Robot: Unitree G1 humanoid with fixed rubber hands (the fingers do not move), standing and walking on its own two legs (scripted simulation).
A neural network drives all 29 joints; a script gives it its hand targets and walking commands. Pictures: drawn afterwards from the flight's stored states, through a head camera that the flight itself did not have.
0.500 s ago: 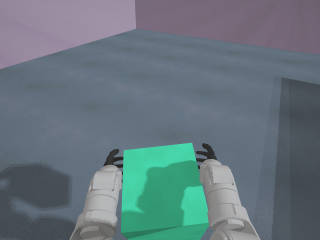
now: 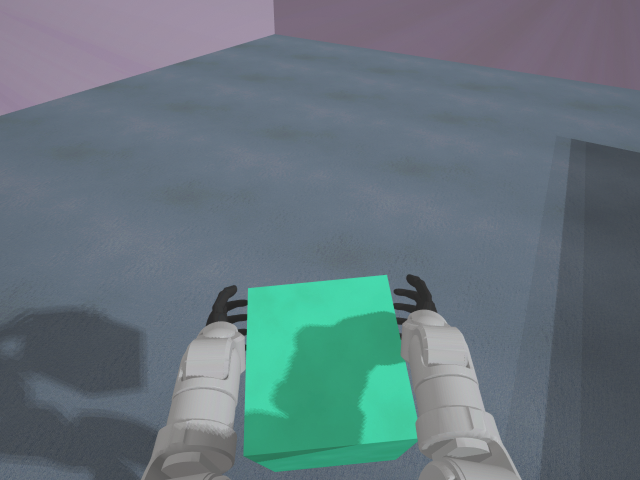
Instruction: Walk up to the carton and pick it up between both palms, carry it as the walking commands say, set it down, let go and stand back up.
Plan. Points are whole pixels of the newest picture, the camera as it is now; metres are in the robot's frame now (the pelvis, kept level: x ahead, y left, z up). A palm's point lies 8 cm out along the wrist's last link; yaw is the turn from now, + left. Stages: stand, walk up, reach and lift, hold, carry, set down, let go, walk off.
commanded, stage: carry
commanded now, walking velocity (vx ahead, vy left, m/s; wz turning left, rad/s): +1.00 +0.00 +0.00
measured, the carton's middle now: (327, 380) +0.30 -0.01 -0.06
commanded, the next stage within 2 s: none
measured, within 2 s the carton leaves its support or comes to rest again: neither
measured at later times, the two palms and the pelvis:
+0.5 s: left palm (252, 225) +0.49 +0.11 +0.09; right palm (417, 220) +0.49 -0.16 +0.11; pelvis +0.18 +0.00 -0.01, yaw +0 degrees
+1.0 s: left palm (273, 133) +0.88 +0.11 +0.08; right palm (384, 128) +0.89 -0.17 +0.10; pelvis +0.59 -0.04 -0.03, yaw +1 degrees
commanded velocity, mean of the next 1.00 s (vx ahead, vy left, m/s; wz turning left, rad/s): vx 1.00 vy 0.00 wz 0.00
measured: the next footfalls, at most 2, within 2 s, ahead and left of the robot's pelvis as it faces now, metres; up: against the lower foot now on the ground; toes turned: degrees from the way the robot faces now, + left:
left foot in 0.60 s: +0.39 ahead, +0.14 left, +0.00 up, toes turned +3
right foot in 0.96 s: +0.72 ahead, -0.13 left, +0.00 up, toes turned -6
